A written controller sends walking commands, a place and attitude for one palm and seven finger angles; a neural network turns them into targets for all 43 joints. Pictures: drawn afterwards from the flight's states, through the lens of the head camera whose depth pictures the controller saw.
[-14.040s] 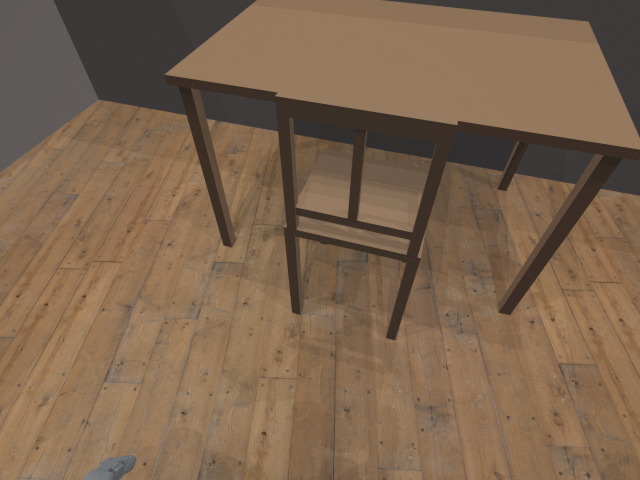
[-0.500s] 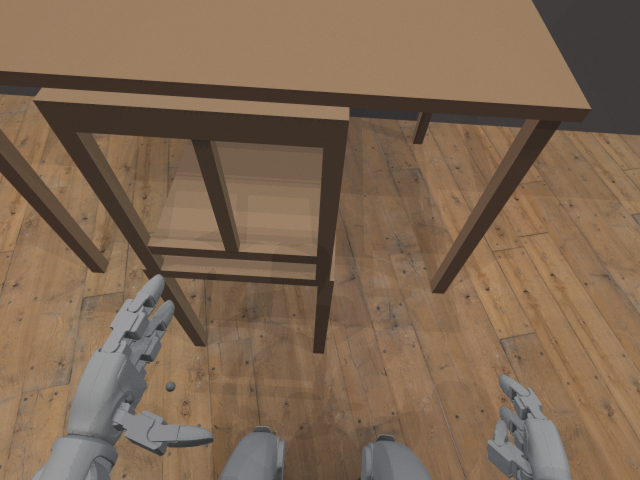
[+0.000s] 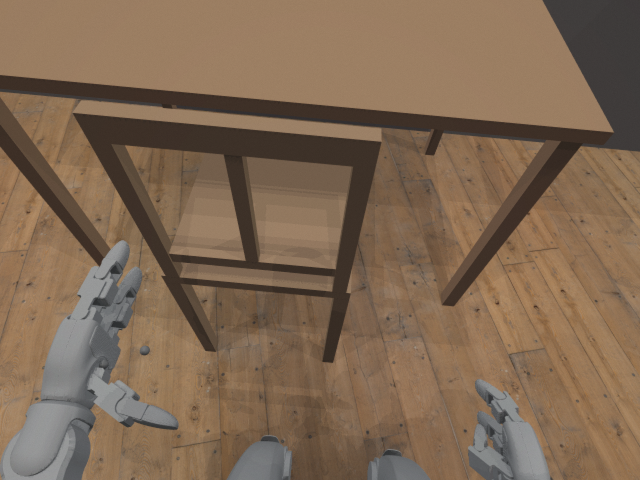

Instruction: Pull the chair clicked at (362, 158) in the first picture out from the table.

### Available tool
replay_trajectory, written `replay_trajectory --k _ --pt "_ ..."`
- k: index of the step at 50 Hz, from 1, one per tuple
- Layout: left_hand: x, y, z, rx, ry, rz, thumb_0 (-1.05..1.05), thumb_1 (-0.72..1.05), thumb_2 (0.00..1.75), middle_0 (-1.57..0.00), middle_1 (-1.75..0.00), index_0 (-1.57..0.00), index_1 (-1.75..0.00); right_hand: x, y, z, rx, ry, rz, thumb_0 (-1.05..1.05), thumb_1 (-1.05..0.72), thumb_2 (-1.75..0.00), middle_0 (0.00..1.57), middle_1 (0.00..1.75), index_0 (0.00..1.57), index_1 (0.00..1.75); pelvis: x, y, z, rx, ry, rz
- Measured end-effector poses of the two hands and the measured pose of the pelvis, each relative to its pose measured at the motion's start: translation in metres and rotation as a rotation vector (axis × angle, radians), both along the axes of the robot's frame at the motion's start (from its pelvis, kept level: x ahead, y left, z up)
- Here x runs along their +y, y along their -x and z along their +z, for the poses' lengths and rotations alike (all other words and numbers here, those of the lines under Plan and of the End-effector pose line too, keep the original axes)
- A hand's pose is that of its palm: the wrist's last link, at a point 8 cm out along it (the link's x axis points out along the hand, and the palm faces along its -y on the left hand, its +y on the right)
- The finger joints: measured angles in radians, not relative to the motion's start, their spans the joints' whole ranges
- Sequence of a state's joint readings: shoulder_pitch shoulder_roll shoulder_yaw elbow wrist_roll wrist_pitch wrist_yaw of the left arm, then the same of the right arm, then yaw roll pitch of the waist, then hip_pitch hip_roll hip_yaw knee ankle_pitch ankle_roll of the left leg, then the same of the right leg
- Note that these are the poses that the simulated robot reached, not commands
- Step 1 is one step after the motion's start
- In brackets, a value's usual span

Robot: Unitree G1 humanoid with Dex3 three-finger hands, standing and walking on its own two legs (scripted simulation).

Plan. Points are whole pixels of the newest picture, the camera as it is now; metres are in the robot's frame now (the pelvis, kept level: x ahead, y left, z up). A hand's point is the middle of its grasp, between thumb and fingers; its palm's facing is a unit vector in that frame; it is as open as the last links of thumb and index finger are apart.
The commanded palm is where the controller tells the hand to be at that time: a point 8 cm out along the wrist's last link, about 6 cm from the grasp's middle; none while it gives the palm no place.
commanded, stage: raise the hand toward the chair's back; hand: left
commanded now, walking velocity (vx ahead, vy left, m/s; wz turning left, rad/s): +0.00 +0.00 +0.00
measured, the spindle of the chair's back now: (245, 212) +0.49 +0.15 -0.01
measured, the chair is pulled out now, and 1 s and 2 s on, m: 0.00 0.00 0.00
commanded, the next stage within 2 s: aim the fingers beside a spindle in 0.44 s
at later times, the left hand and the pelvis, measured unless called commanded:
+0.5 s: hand (155, 360) +0.24 +0.20 +0.04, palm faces -0.04 -1.00 -0.05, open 16.9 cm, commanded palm +0.22 +0.26 +0.05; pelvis +0.00 +0.00 +0.00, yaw +0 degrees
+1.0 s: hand (184, 334) +0.27 +0.18 +0.03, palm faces -0.03 -1.00 -0.04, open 16.9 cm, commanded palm +0.26 +0.24 +0.03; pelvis +0.00 -0.02 +0.00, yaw +0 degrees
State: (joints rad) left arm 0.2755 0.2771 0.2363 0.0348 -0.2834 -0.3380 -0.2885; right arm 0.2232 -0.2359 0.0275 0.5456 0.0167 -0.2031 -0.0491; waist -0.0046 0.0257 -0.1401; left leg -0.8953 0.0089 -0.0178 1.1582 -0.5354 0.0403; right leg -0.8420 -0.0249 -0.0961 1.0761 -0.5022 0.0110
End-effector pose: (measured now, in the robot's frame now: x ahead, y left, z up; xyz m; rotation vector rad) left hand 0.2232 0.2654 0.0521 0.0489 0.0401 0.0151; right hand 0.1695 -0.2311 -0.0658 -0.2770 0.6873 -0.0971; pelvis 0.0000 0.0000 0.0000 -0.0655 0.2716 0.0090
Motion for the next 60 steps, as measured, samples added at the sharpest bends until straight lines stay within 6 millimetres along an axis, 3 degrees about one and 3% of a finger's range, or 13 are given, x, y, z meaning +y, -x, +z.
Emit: replay_trajectory --k 6,16,22,30,38,46,55,60 --pt "-0.005 -0.004 -0.012 0.093 0.025 -0.064 -0.01 -0.5 0.3 -0.06 -0.08 -0.06 -0.08 -0.004 0.008 0.004 0.014 0.011 -0.031 0.01 -0.9 -0.9 0.2 0.3 0.21 0.3 0.005 -0.002 0.003 0.002 0.0 -0.008" --pt "0.001 -0.001 0.0 0.005 -0.005 0.0 -0.01 -0.5 0.3 -0.06 -0.08 -0.07 -0.08 -0.005 0.009 0.004 0.015 0.011 -0.017 0.01 -0.9 -0.9 0.2 0.3 0.21 0.3 0.004 -0.001 0.003 0.001 -0.001 -0.006" --pt "-0.008 0.003 -0.008 0.073 0.002 -0.047 -0.01 -0.5 0.3 -0.06 -0.08 -0.06 -0.08 -0.002 0.006 0.003 0.002 -0.008 -0.011 0.01 -0.9 -0.9 0.2 0.3 0.21 0.3 0.002 0.001 0.003 -0.003 -0.003 -0.005" --pt "-0.011 0.005 0.003 0.013 -0.005 -0.008 -0.01 -0.5 0.3 -0.06 -0.08 -0.07 -0.08 -0.006 0.003 0.003 -0.014 -0.015 0.0 0.01 -0.9 -0.9 0.2 0.3 0.21 0.3 -0.005 0.002 0.003 -0.005 -0.009 -0.002" --pt "-0.021 -0.01 -0.019 0.058 0.014 -0.048 -0.01 -0.5 0.3 -0.06 -0.08 -0.06 -0.08 -0.019 0.006 -0.006 0.005 0.008 -0.004 0.01 -0.9 -0.9 0.2 0.3 0.21 0.3 -0.013 0.005 -0.003 0.015 -0.012 -0.003" --pt "-0.027 -0.025 -0.009 0.001 0.004 -0.041 -0.01 -0.5 0.3 -0.06 -0.08 -0.07 -0.08 -0.031 0.016 -0.01 0.031 0.009 -0.038 0.01 -0.9 -0.9 0.2 0.3 0.21 0.3 -0.018 0.002 -0.004 0.024 -0.017 -0.01" --pt "-0.034 -0.034 -0.031 0.065 0.014 -0.047 -0.01 -0.5 0.3 -0.06 -0.08 -0.06 -0.08 -0.036 0.021 -0.02 0.063 0.009 -0.045 0.01 -0.9 -0.9 0.2 0.3 0.21 0.3 -0.019 0.004 -0.009 0.045 -0.024 -0.017" --pt "-0.039 -0.043 -0.023 -0.006 0.011 -0.048 -0.01 -0.5 0.3 -0.06 -0.08 -0.06 -0.08 -0.035 0.023 -0.025 0.077 0.009 -0.041 0.01 -0.9 -0.9 0.2 0.3 0.21 0.3 -0.019 0.005 -0.011 0.052 -0.023 -0.015"
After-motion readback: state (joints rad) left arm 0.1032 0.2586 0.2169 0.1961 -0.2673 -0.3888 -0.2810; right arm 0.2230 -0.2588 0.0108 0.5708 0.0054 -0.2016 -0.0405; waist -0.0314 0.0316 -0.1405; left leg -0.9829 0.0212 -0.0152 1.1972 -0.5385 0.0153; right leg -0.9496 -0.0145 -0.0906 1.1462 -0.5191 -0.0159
